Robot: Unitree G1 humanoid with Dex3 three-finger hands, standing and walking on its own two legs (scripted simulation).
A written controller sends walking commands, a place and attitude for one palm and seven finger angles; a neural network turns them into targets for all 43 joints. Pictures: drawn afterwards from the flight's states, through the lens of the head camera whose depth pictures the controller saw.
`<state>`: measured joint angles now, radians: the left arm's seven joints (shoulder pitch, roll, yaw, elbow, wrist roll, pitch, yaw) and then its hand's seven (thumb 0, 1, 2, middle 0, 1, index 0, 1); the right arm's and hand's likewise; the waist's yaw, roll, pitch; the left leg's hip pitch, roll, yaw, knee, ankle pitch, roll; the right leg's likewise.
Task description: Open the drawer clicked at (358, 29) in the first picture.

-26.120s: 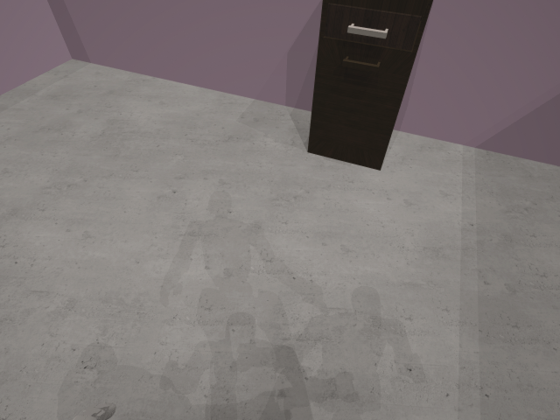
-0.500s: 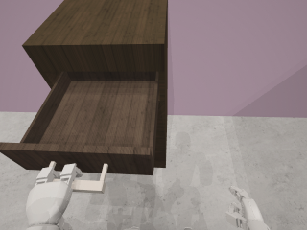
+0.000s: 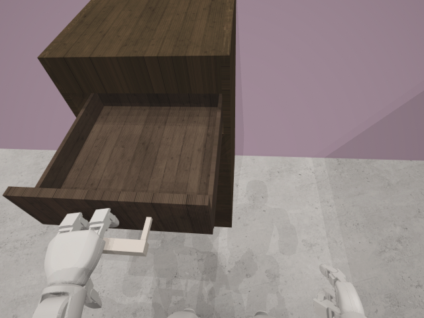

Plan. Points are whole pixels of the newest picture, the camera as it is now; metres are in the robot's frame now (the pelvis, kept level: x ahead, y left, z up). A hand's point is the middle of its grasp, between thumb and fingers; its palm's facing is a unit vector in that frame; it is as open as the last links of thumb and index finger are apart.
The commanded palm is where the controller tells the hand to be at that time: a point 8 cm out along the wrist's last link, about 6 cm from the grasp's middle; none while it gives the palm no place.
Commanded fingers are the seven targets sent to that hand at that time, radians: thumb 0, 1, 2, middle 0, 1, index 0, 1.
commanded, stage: lift the hand off the handle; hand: left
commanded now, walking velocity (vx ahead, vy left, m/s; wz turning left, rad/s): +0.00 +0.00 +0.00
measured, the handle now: (108, 233) +0.26 +0.23 +0.01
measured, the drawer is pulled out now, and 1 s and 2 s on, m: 0.30 0.30 0.30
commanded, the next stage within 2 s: draw the hand back to the body in 1.14 s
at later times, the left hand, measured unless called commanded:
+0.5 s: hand (65, 243) +0.22 +0.27 +0.07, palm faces +0.04 -0.12 -0.99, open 13.7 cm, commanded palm +0.19 +0.26 +0.13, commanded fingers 0.00 -0.50 0.30 -0.30 -1.20 -0.30 -1.20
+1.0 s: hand (45, 215) +0.23 +0.26 +0.15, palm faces +0.10 -0.12 -0.99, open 13.8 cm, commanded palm +0.20 +0.26 +0.20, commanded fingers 0.00 -0.50 0.30 -0.30 -1.20 -0.30 -1.20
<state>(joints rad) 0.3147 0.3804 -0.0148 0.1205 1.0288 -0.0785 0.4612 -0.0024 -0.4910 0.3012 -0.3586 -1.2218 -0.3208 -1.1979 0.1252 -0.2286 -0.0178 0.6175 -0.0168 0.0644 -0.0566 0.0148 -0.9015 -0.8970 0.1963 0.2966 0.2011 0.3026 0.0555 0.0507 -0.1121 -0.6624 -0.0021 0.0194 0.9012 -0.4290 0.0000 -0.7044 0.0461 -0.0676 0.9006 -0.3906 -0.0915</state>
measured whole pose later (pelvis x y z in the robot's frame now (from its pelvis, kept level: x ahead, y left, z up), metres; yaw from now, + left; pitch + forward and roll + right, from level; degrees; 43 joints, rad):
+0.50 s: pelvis +0.02 +0.03 +0.03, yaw -1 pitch +6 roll +0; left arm 0.43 0.40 -0.02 -0.15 0.95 -0.01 0.30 0.00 -0.49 0.30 -0.32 -1.20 -0.35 -1.22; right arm 0.12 -0.25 -0.01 0.58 -0.01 0.07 -0.03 0.02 -0.90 -0.90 0.20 0.30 0.20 0.30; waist 0.09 0.07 -0.10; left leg -0.42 -0.02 0.04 0.71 -0.38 0.03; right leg -0.47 0.04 -0.04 0.71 -0.34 -0.05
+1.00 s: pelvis +0.04 +0.04 +0.04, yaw -1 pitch +2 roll -1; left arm 0.50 0.47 -0.01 -0.47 0.90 0.06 0.14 0.00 -0.49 0.30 -0.32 -1.20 -0.32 -1.20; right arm 0.14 -0.24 0.04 0.53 0.01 0.11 0.03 0.02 -0.90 -0.90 0.20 0.30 0.20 0.30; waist 0.11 0.11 -0.07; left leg -0.25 -0.03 0.04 0.56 -0.34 0.05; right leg -0.29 0.03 -0.03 0.53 -0.29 -0.03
